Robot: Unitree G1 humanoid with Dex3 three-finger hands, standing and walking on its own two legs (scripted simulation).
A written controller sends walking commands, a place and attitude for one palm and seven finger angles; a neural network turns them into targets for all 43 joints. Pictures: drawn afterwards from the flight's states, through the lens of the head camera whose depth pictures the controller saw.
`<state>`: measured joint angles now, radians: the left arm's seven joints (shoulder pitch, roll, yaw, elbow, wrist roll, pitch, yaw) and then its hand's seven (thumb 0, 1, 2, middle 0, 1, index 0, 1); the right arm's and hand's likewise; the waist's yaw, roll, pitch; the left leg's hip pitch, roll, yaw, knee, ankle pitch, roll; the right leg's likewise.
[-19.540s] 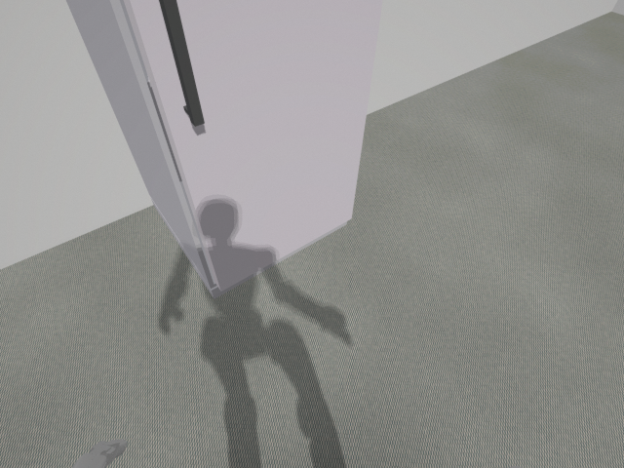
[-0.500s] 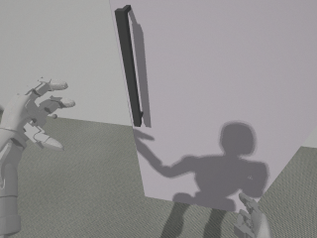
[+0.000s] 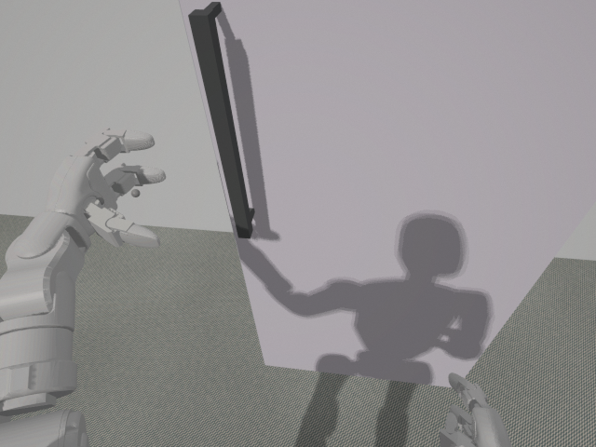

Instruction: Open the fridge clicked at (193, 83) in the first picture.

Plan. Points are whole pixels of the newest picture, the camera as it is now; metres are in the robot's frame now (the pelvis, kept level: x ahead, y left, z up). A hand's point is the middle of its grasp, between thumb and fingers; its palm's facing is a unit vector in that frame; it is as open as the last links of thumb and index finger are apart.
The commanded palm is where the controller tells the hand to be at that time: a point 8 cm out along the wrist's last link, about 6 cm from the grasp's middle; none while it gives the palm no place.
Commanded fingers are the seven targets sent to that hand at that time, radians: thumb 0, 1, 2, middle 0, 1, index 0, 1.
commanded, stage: move the hooked fingers beside the handle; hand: left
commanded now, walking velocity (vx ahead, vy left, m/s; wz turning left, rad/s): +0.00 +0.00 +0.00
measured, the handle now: (232, 141) +0.48 +0.13 +0.19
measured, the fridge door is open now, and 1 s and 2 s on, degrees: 0 0 0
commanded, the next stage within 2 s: feel for the door with the fingertips in 1.70 s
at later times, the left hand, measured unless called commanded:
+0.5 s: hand (160, 165) +0.40 +0.21 +0.21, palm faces -0.02 -1.00 -0.03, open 14.0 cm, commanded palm +0.37 +0.26 +0.20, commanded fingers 0.00 -0.50 0.30 -0.30 -1.20 -0.30 -1.20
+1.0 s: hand (174, 156) +0.43 +0.20 +0.20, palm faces -0.04 -1.00 -0.02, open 14.0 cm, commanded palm +0.40 +0.25 +0.20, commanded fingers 0.00 -0.50 0.30 -0.30 -1.20 -0.30 -1.20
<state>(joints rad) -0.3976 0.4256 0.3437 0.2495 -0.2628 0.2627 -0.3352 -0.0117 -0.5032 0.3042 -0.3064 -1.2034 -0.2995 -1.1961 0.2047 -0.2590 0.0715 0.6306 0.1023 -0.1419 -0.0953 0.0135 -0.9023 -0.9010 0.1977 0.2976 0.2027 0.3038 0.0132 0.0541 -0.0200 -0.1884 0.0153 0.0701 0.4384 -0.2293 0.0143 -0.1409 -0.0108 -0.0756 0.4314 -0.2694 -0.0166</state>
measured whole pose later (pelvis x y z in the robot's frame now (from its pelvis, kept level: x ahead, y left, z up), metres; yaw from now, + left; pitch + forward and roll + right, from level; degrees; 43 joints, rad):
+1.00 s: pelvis +0.00 +0.00 +0.00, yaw -1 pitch +1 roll +0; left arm -0.71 0.45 0.30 0.69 -0.22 0.10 -0.31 -0.01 -0.50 0.30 -0.30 -1.20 -0.30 -1.20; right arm 0.28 -0.28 0.04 0.67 0.09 -0.08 -0.10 0.01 -0.90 -0.90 0.20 0.30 0.20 0.30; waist -0.04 0.04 -0.02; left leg -0.24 0.02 0.08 0.45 -0.24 0.02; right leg -0.19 0.00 -0.07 0.43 -0.27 -0.02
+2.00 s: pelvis +0.00 +0.00 +0.00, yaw -1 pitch +1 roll +0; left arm -0.68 0.37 0.25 0.62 -0.23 0.11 -0.26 -0.01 -0.50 0.30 -0.30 -1.20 -0.30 -1.20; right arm 0.28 -0.27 0.04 0.68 0.10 -0.06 -0.09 0.01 -0.90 -0.90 0.20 0.30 0.20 0.30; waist -0.02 0.04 -0.03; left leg -0.22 0.02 0.08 0.44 -0.23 0.01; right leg -0.17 0.00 -0.07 0.42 -0.26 -0.02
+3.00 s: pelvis +0.00 +0.00 +0.00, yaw +0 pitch +2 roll +0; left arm -0.86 0.37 0.24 0.87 -0.19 0.04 -0.20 -0.01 -0.50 0.30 -0.37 -1.26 -0.37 -1.25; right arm 0.30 -0.26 0.04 0.71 0.08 -0.07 -0.09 0.01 -0.90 -0.90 0.20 0.30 0.20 0.30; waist -0.03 0.03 -0.02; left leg -0.27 0.02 0.07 0.45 -0.22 0.02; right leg -0.22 0.00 -0.07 0.43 -0.25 -0.02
